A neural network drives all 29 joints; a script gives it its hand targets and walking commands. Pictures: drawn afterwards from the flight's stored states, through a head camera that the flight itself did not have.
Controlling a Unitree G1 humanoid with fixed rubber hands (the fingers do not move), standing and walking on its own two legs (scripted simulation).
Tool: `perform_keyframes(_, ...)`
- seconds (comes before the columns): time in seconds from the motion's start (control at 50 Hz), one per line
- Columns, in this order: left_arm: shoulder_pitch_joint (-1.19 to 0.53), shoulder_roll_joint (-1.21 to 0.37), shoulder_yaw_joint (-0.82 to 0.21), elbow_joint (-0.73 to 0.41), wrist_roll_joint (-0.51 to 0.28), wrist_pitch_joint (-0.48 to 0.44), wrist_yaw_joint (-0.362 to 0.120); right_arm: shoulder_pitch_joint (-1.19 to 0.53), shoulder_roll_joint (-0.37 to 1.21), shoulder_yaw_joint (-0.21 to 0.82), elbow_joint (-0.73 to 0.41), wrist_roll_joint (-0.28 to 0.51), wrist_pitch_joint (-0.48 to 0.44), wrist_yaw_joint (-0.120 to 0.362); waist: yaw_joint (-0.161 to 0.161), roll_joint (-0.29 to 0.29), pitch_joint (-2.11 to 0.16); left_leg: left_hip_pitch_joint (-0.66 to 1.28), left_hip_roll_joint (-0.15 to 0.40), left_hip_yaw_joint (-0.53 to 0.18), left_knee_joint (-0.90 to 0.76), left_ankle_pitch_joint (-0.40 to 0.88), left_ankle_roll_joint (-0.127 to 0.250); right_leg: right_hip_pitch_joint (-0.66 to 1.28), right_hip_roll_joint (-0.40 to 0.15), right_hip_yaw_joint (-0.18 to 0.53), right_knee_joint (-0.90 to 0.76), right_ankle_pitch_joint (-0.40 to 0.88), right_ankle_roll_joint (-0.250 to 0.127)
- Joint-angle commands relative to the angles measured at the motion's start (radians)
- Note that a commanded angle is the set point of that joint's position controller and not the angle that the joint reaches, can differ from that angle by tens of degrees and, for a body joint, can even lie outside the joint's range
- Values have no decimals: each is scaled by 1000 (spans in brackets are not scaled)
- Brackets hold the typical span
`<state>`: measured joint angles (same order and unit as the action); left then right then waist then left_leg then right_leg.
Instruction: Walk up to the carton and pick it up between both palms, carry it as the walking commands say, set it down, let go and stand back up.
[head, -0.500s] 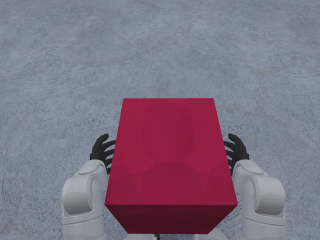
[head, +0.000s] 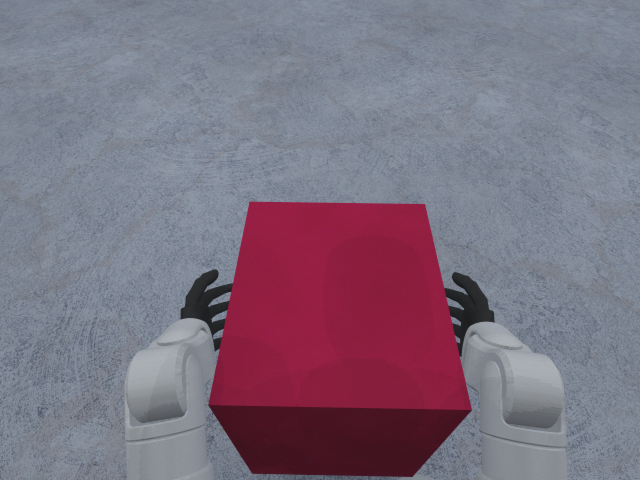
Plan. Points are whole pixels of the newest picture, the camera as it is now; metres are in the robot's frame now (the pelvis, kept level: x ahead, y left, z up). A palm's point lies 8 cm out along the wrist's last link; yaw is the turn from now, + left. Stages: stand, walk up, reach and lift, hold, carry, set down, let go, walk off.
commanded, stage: carry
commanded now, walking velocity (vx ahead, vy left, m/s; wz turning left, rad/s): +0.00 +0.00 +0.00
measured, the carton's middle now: (334, 345) +0.29 +0.01 -0.02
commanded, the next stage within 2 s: hold in 2.00 s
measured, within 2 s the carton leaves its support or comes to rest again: neither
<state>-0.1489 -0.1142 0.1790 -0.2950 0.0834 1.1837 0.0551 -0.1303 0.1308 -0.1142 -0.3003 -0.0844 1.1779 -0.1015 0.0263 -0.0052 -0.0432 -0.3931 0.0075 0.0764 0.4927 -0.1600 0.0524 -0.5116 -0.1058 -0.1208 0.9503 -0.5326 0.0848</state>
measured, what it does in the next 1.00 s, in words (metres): steps on the spot: right foot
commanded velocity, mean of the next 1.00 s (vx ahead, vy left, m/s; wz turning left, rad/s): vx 0.00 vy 0.00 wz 0.00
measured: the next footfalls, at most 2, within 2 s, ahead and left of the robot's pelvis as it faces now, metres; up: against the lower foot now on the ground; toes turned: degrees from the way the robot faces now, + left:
right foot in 0.16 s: +0.03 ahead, -0.10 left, +0.00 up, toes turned -1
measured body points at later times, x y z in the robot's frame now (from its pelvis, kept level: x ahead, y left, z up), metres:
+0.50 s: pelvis -0.03 +0.01 +0.00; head -0.05 +0.00 +0.45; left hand +0.24 +0.17 +0.06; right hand +0.24 -0.15 +0.06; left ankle +0.06 +0.09 -0.74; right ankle -0.01 -0.10 -0.74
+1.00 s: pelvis -0.01 +0.00 +0.00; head -0.03 -0.01 +0.45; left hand +0.27 +0.16 +0.07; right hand +0.26 -0.16 +0.07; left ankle +0.06 +0.09 -0.74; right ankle -0.01 -0.10 -0.74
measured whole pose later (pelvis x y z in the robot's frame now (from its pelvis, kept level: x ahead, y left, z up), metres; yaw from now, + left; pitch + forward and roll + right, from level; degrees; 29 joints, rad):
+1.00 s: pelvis -0.01 +0.00 +0.00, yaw +0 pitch +4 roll +0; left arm -0.14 -0.13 0.18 -0.24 0.11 1.16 0.05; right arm -0.14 0.13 -0.14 -0.26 -0.09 1.18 -0.09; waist 0.00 0.02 -0.13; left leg -0.39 0.02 0.12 0.46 -0.13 0.05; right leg -0.30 -0.02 -0.15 0.50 -0.26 -0.03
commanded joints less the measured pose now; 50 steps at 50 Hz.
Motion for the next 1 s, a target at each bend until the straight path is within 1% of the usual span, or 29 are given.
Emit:
perform_keyframes(0.0,-538,-913,-806,-129,-454,-12,-251,-483,882,701,-145,343,-21,237,-34,140,-363,288,247,-206,-136,269,116,19,25,32,-84,35,-12)
perform_keyframes(0.04,-492,-900,-797,-99,-441,-3,-248,-450,868,697,-135,334,-16,238,-35,164,-377,267,248,-214,-165,131,110,89,46,29,-201,80,-35)
perform_keyframes(0.06,-531,-883,-799,-125,-447,-7,-248,-476,869,707,-148,329,-19,239,-39,125,-344,223,269,-240,-192,110,110,112,65,0,-238,82,-51)
perform_keyframes(0.1,-457,-893,-783,-65,-423,4,-246,-462,866,708,-145,330,-6,238,-31,136,-363,208,235,-216,-186,-42,79,201,71,-14,-406,165,-62)
perform_keyframes(0.12,-462,-891,-778,-64,-425,4,-245,-477,868,711,-136,339,-6,239,-25,112,-343,200,210,-216,-182,-89,48,236,67,-24,-526,225,-63)
perform_keyframes(0.14,-499,-883,-768,-65,-421,0,-250,-509,867,712,-142,331,-12,238,-25,73,-365,161,184,-208,-155,-67,15,322,20,15,-534,266,-74)
perform_keyframes(0.16,-474,-887,-777,-78,-414,3,-251,-466,869,713,-131,326,-6,242,-33,99,-379,125,169,-198,-218,-87,-26,365,21,4,-521,231,-85)
perform_keyframes(0.18,-472,-889,-771,-53,-406,-1,-258,-526,860,731,-152,335,-4,248,-32,37,-302,79,146,-170,-236,-188,-48,306,4,17,-505,196,-93)
perform_keyframes(0.22,-495,-874,-746,-43,-381,0,-259,-565,895,749,-125,346,3,257,-32,-26,-250,50,132,-149,-205,-249,-33,240,-18,41,-532,125,-95)
perform_keyframes(0.24,-444,-893,-743,-34,-381,1,-259,-556,889,758,-138,364,6,259,-28,-35,-262,88,110,-121,-167,-176,-27,213,-28,67,-553,145,-92)
perform_keyframes(0.26,-463,-868,-742,-51,-368,-5,-257,-582,880,765,-158,372,1,264,-31,-1,-283,102,108,-121,-160,-178,-29,203,-30,73,-557,127,-97)
perform_keyframes(0.32,-448,-876,-731,-58,-368,-11,-249,-597,887,774,-176,398,0,265,-30,-1,-285,92,102,-117,-155,-162,-29,194,-35,84,-573,87,-106)
perform_keyframes(0.34,-513,-879,-734,-52,-377,-8,-249,-611,890,764,-130,394,6,266,-30,-9,-251,77,108,-112,-150,-148,-27,181,-50,86,-569,110,-107)
perform_keyframes(0.36,-453,-879,-730,-34,-366,-4,-245,-591,883,759,-133,391,7,266,-30,25,-280,108,107,-117,-150,-149,-26,160,-53,100,-567,102,-101)
perform_keyframes(0.4,-487,-868,-728,-57,-360,-7,-238,-575,889,742,-101,383,6,269,-29,47,-290,112,124,-130,-182,-169,-24,183,-27,64,-540,143,-103)
perform_keyframes(0.44,-454,-854,-719,-36,-347,-3,-240,-584,887,749,-117,383,5,270,-26,43,-289,73,121,-117,-188,-198,-29,205,-22,63,-539,143,-107)
perform_keyframes(0.46,-482,-882,-728,-41,-364,-8,-243,-611,888,744,-121,383,1,264,-26,30,-285,98,110,-97,-141,-90,-32,195,-54,100,-578,197,-105)
perform_keyframes(0.48,-480,-869,-731,-46,-363,-9,-243,-589,895,744,-104,382,6,266,-27,-33,-274,116,107,-93,-138,-79,-33,161,-56,101,-588,141,-111)
perform_keyframes(0.52,-471,-868,-742,-62,-368,-6,-243,-550,881,738,-98,380,6,265,-29,31,-302,151,100,-78,-122,-70,-32,178,-44,92,-581,174,-113)
perform_keyframes(0.56,-503,-866,-733,-47,-366,-7,-239,-590,903,721,-70,371,2,261,-25,28,-319,149,126,-111,-143,-20,-24,219,-34,62,-546,259,-103)
perform_keyframes(0.58,-453,-873,-735,-39,-363,-7,-243,-577,875,736,-121,371,-3,262,-27,32,-306,147,124,-99,-143,-70,-23,200,-36,72,-558,237,-104)
perform_keyframes(0.66,-471,-866,-739,-70,-365,-9,-240,-549,894,721,-86,362,-3,261,-28,9,-333,174,126,-97,-128,4,-20,214,-31,68,-545,286,-103)
perform_keyframes(0.74,-491,-853,-738,-70,-360,-19,-252,-542,884,708,-77,342,-14,263,-26,69,-330,165,135,-109,-127,27,-20,229,-43,71,-547,315,-98)
perform_keyframes(0.78,-457,-877,-752,-82,-380,-20,-248,-536,903,735,-109,361,-19,257,-30,-18,-368,197,135,-93,-87,131,-18,254,-41,63,-556,374,-106)
perform_keyframes(0.8,-463,-879,-743,-69,-370,-20,-248,-593,902,742,-150,366,-20,256,-28,-26,-345,195,132,-83,-75,163,-16,242,-46,65,-547,401,-101)
perform_keyframes(0.86,-464,-854,-742,-83,-366,-20,-248,-532,895,729,-94,349,-18,254,-26,37,-368,213,135,-80,-76,201,-24,263,-47,68,-539,426,-112)
perform_keyframes(0.88,-467,-847,-721,-47,-356,-20,-249,-528,888,702,-38,338,-16,254,-29,8,-354,211,140,-85,-56,223,-20,259,-52,68,-531,452,-110)
perform_keyframes(0.94,-464,-863,-746,-73,-362,-19,-251,-517,888,719,-79,345,-15,261,-26,53,-346,194,134,-77,-70,150,-27,241,-54,71,-539,418,-105)
perform_keyframes(0.98,-444,-853,-701,35,-330,-20,-252,-570,860,703,-60,334,-21,262,-30,20,-308,166,133,-94,-86,73,-29,225,-48,69,-543,349,-106)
